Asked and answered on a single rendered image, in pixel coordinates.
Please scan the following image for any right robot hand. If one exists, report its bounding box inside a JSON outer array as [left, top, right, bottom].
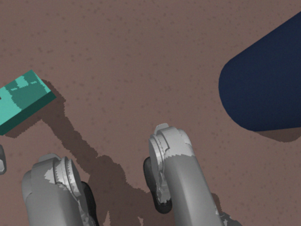
[[219, 212, 242, 226]]

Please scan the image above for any left robot foot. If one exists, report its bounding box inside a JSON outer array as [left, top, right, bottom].
[[81, 181, 99, 226]]

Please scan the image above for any right robot foot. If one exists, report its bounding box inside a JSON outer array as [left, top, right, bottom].
[[143, 157, 172, 214]]

